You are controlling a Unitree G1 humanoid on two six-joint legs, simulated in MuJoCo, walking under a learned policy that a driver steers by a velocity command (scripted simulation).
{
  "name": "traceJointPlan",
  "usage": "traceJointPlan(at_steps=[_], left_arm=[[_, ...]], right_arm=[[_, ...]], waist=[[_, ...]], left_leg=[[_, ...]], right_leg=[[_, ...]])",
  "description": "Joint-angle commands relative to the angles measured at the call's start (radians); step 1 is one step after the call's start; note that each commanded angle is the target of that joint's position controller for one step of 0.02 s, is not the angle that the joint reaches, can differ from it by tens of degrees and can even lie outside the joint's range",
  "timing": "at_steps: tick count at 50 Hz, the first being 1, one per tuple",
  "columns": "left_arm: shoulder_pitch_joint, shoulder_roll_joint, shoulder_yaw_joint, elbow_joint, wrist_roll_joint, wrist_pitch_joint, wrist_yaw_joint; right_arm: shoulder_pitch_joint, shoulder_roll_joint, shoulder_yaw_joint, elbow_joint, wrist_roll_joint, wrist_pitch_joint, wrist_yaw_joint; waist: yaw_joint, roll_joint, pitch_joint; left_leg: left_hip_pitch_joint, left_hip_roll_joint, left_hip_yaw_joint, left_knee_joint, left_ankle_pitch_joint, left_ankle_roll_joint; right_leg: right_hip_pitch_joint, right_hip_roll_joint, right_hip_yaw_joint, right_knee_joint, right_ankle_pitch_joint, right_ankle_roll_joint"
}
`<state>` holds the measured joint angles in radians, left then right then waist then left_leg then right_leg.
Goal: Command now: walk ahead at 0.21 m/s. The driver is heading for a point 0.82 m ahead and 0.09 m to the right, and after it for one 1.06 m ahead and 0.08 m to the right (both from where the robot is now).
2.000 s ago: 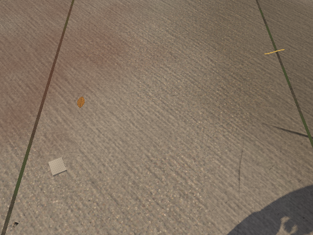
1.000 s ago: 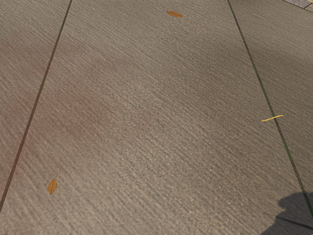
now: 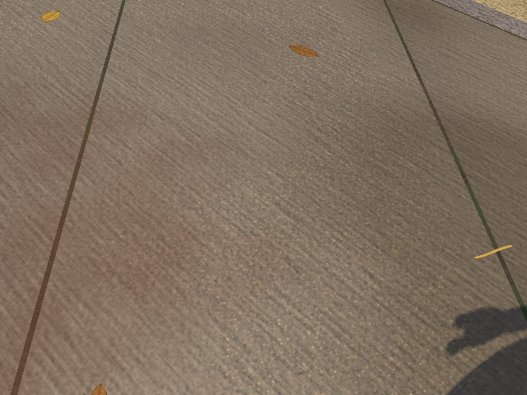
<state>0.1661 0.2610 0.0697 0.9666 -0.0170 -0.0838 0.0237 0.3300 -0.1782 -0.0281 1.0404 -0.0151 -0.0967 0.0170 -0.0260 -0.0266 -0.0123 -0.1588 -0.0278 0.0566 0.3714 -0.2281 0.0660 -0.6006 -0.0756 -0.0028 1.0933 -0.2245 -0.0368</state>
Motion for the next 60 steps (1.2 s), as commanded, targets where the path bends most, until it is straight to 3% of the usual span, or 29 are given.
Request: traceJointPlan(at_steps=[1, 7, 10, 11, 12, 13, 14, 15, 16, 18, 22, 26, 29, 30, 31, 32, 33, 36, 39, 43, 49, 52, 53, 54, 55, 56, 57, 59, 60], left_arm=[[0.021, 0.003, 0.002, -0.03, 0.01, 0.013, -0.001], [-0.137, 0.016, -0.012, -0.06, 0.009, 0.031, -0.018], [-0.113, 0.045, -0.004, -0.047, 0.022, 0.021, -0.021], [-0.064, 0.076, 0.007, -0.029, 0.03, 0.017, -0.018], [0.003, 0.129, 0.022, -0.009, 0.036, 0.018, -0.009], [0.06, 0.163, 0.035, 0.006, 0.026, 0.029, -0.004], [0.15, 0.137, 0.036, 0.024, 0.005, 0.047, -0.001], [0.207, 0.137, 0.036, 0.044, -0.004, 0.049, -0.002], [0.134, 0.14, 0.031, 0.026, 0.004, 0.036, -0.002], [-0.013, 0.114, 0.023, -0.013, 0.014, 0.011, -0.002], [-0.065, 0.118, 0.029, -0.028, 0.01, 0.013, -0.002], [-0.017, 0.155, 0.043, -0.019, -0.015, 0.021, 0.005], [-0.024, 0.119, 0.033, -0.022, -0.022, 0.032, 0.004], [-0.048, 0.071, 0.019, -0.034, -0.015, 0.034, 0.002], [-0.064, -0.019, -0.002, -0.052, 0.003, 0.028, -0.006], [-0.079, -0.001, 0.003, -0.096, -0.003, 0.012, -0.006], [-0.1, 0.06, 0.013, -0.104, -0.018, -0.004, -0.009], [-0.051, 0.087, 0.026, -0.062, 0.006, -0.011, -0.008], [-0.094, 0.05, 0.025, -0.06, 0.007, -0.004, -0.011], [-0.178, -0.006, 0.008, -0.088, 0.005, 0.004, -0.022], [-0.293, 0.004, -0.011, -0.12, -0.001, 0.017, -0.043], [-0.145, 0.07, 0.009, -0.075, 0.016, 0.0, -0.045], [-0.042, 0.13, 0.026, -0.044, 0.029, -0.005, -0.038], [0.069, 0.184, 0.033, -0.021, 0.051, -0.001, -0.03], [0.117, 0.126, 0.013, -0.002, 0.041, 0.015, -0.03], [0.102, 0.071, -0.006, -0.007, 0.024, 0.027, -0.035], [-0.004, 0.066, -0.01, -0.025, 0.015, 0.03, -0.032], [-0.13, 0.037, -0.023, -0.044, 0.026, 0.027, -0.025], [-0.165, 0.044, -0.022, -0.045, 0.035, 0.033, -0.023]], right_arm=[[-0.022, -0.143, -0.018, -0.04, -0.005, -0.001, -0.029], [0.007, -0.164, -0.026, -0.015, 0.011, 0.022, -0.048], [-0.022, -0.152, -0.029, -0.008, 0.02, 0.033, -0.043], [-0.007, -0.159, -0.033, -0.003, 0.021, 0.034, -0.04], [0.015, -0.173, -0.038, -0.008, 0.01, 0.03, -0.04], [0.138, -0.094, -0.019, 0.016, 0.0, 0.023, -0.034], [0.099, -0.086, -0.012, 0.012, 0.011, 0.025, -0.036], [-0.017, -0.132, -0.025, -0.029, 0.033, 0.03, -0.031], [-0.072, -0.158, -0.036, -0.054, 0.051, 0.034, -0.029], [-0.108, -0.166, -0.052, -0.071, 0.041, 0.037, -0.031], [-0.034, -0.106, -0.054, -0.031, 0.018, 0.035, -0.045], [-0.068, -0.115, -0.051, -0.041, 0.02, 0.034, -0.04], [0.033, -0.124, -0.058, 0.001, 0.022, 0.036, -0.037], [0.101, -0.138, -0.061, 0.021, 0.022, 0.033, -0.037], [0.177, -0.194, -0.068, 0.031, 0.018, 0.028, -0.04], [0.179, -0.272, -0.074, 0.015, 0.001, 0.016, -0.032], [0.123, -0.262, -0.071, 0.0, -0.003, -0.003, -0.029], [0.001, -0.204, -0.053, -0.044, 0.012, -0.022, -0.016], [0.081, -0.148, -0.035, -0.017, 0.007, -0.02, -0.025], [0.11, -0.148, -0.026, -0.007, 0.001, -0.003, -0.043], [0.146, -0.16, -0.032, 0.022, 0.013, 0.025, -0.046], [0.106, -0.17, -0.043, 0.017, 0.023, 0.033, -0.047], [0.115, -0.173, -0.044, 0.01, 0.013, 0.026, -0.044], [0.168, -0.118, -0.029, -0.004, -0.006, 0.012, -0.037], [0.254, -0.048, -0.002, 0.021, 0.008, 0.01, -0.032], [0.214, -0.114, -0.025, 0.028, 0.031, 0.017, -0.028], [0.117, -0.132, -0.034, -0.005, 0.047, 0.028, -0.034], [0.032, -0.118, -0.044, -0.026, 0.027, 0.062, -0.06], [0.049, -0.094, -0.041, -0.028, 0.021, 0.077, -0.069]], waist=[[0.056, 0.09, 0.02], [0.012, 0.115, -0.007], [0.043, 0.098, -0.013], [0.064, 0.069, -0.04], [0.061, 0.037, -0.115], [0.013, -0.081, -0.225], [0.083, -0.144, -0.256], [0.133, -0.184, -0.203], [0.109, -0.118, -0.132], [0.038, -0.084, -0.015], [-0.022, -0.106, -0.025], [-0.025, -0.105, -0.035], [-0.077, -0.071, -0.023], [-0.102, 0.015, 0.006], [-0.102, 0.253, 0.005], [-0.082, 0.355, 0.067], [-0.056, 0.29, 0.107], [0.01, 0.153, 0.068], [-0.008, 0.137, 0.051], [-0.015, 0.134, 0.03], [-0.04, 0.163, 0.053], [0.045, 0.158, -0.014], [0.072, 0.117, -0.099], [0.061, -0.003, -0.253], [0.063, -0.2, -0.425], [0.071, -0.123, -0.403], [0.056, -0.09, -0.261], [0.008, -0.023, -0.102], [-0.023, -0.05, -0.075]], left_leg=[[0.013, 0.207, -0.101, -0.119, 0.754, 0.083], [0.061, 0.222, -0.084, -0.084, 0.745, 0.079], [0.115, 0.223, -0.108, 0.019, 0.723, 0.086], [0.111, 0.184, -0.101, 0.082, 0.714, 0.057], [0.056, 0.134, -0.078, 0.159, 0.591, 0.03], [-0.168, 0.072, -0.049, 0.29, 0.269, -0.012], [-0.314, -0.014, 0.004, 0.482, -0.123, -0.039], [-0.467, -0.034, -0.026, 0.708, -0.446, -0.049], [-0.539, 0.029, -0.086, 0.813, -0.402, -0.032], [-0.502, 0.095, -0.095, 0.761, -0.269, -0.018], [-0.223, 0.086, -0.029, 0.508, -0.145, -0.021], [-0.116, 0.059, 0.013, 0.285, -0.046, -0.033], [0.034, 0.029, 0.039, 0.189, -0.068, -0.015], [0.071, 0.087, -0.056, 0.078, -0.167, 0.01], [0.141, 0.3, -0.362, -0.087, -0.357, 0.06], [0.14, 0.419, -0.698, -0.254, -0.661, 0.162], [0.106, 0.439, -0.754, -0.273, -0.699, 0.181], [0.081, 0.325, -0.472, -0.247, -0.337, 0.091], [0.081, 0.263, -0.293, -0.249, 0.006, 0.079], [0.061, 0.202, -0.108, -0.182, 0.521, 0.038], [0.137, 0.228, -0.09, -0.077, 0.646, 0.06], [0.201, 0.214, -0.111, 0.096, 0.786, 0.037], [0.118, 0.169, -0.087, 0.215, 0.72, 0.002], [-0.174, 0.099, -0.061, 0.447, 0.351, -0.049], [-0.301, 0.009, -0.079, 0.721, -0.42, -0.098], [-0.32, 0.037, -0.166, 0.815, -0.511, -0.109], [-0.381, 0.067, -0.142, 0.829, -0.463, -0.116], [-0.319, 0.114, -0.124, 0.713, -0.36, -0.13], [-0.239, 0.121, -0.117, 0.612, -0.331, -0.133]], right_leg=[[0.001, -0.005, 0.006, -0.216, 0.107, 0.019], [0.136, 0.036, -0.005, -0.49, 0.208, 0.013], [0.202, 0.05, -0.009, -0.608, 0.197, -0.03], [0.308, 0.051, -0.001, -0.694, 0.368, -0.053], [0.469, -0.008, 0.056, -0.638, 0.642, -0.084], [0.756, -0.123, 0.178, -0.555, 0.651, -0.203], [0.818, -0.231, 0.358, -0.658, 0.348, -0.292], [0.793, -0.282, 0.525, -0.803, -0.052, -0.321], [0.689, -0.278, 0.549, -0.866, -0.36, -0.286], [0.433, -0.24, 0.458, -0.95, -0.402, -0.211], [0.189, -0.122, 0.206, -0.995, -0.24, -0.153], [0.176, -0.133, 0.175, -0.964, -0.284, -0.158], [0.074, -0.099, 0.143, -0.845, -0.404, -0.112], [0.01, -0.048, 0.088, -0.684, -0.393, -0.076], [-0.13, 0.044, -0.043, -0.287, -0.295, -0.005], [-0.35, 0.087, 0.003, -0.133, -0.275, -0.028], [-0.408, 0.032, 0.073, -0.034, -0.195, -0.051], [-0.334, -0.022, 0.076, -0.089, 0.05, -0.045], [-0.246, -0.012, 0.036, -0.184, 0.181, -0.013], [-0.086, 0.029, -0.017, -0.366, 0.283, 0.015], [0.04, 0.063, -0.042, -0.545, 0.243, -0.003], [0.229, 0.1, -0.049, -0.711, 0.304, -0.06], [0.446, 0.041, 0.002, -0.685, 0.628, -0.095], [0.838, -0.151, 0.172, -0.535, 1.071, -0.198], [0.98, -0.35, 0.376, -0.562, 1.187, -0.359], [0.884, -0.309, 0.384, -0.613, 0.952, -0.342], [0.734, -0.268, 0.312, -0.67, 0.744, -0.299], [0.436, -0.198, 0.227, -0.77, 0.474, -0.232], [0.329, -0.164, 0.186, -0.8, 0.373, -0.208]])
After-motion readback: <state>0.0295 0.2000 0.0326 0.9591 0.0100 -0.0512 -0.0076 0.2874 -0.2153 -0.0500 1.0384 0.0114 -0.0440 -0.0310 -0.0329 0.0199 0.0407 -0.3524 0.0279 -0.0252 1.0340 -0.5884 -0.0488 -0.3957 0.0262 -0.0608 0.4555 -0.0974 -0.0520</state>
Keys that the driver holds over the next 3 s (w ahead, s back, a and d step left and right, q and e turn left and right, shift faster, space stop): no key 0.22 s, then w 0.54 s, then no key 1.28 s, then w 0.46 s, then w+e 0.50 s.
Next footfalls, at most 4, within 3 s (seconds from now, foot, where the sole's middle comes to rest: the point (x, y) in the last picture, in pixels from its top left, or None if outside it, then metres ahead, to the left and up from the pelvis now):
0.22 right None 0.23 -0.11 -0.78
0.60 left None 0.23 0.14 -0.78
1.06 right None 0.49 -0.07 -0.78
1.34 left None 0.44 0.18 -0.78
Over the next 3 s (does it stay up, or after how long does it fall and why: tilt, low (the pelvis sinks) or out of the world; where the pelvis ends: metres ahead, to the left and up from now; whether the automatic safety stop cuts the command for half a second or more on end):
stays up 0.82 0.07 0.00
